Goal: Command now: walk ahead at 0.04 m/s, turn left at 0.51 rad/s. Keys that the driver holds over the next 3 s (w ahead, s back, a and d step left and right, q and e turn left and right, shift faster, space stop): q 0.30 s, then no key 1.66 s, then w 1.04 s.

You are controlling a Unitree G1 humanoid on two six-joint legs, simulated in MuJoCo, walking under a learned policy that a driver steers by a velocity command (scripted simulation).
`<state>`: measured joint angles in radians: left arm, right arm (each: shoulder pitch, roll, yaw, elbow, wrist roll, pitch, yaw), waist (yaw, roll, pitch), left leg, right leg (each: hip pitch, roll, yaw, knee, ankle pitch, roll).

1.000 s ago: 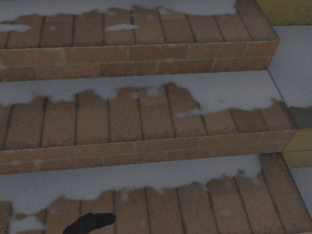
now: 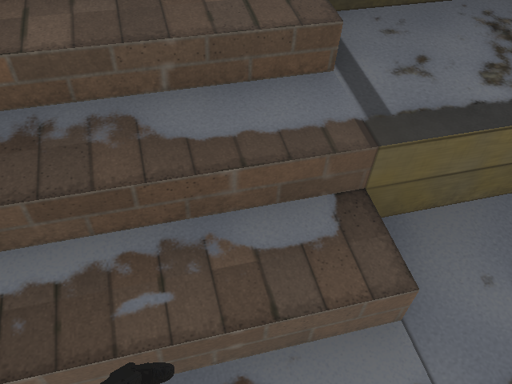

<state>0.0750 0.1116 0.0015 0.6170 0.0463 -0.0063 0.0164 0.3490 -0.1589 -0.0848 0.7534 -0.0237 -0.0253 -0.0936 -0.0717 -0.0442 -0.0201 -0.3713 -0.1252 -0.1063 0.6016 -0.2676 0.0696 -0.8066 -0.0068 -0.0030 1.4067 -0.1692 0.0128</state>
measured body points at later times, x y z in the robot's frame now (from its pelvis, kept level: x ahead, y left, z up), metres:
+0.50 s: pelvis -0.02 -0.03 +0.00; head +0.00 -0.05 +0.45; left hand +0.05 +0.25 -0.08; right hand +0.20 -0.20 -0.11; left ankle -0.05 +0.09 -0.69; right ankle +0.06 -0.13 -0.73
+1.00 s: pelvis -0.03 -0.03 +0.01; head -0.04 -0.04 +0.46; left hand -0.05 +0.20 -0.12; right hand +0.09 -0.22 -0.13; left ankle -0.04 +0.08 -0.73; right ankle -0.02 -0.14 -0.73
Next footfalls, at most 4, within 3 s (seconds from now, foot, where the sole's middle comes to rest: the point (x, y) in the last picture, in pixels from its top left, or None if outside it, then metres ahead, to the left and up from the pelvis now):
0.12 right None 0.10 -0.13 -0.76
0.54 left None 0.00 0.09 -0.76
0.86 right None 0.02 -0.13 -0.76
2.64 right None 0.37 0.03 -0.61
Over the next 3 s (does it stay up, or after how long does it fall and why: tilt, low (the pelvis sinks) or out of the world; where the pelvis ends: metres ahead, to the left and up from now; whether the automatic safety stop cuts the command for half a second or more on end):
stays up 0.38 0.09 0.16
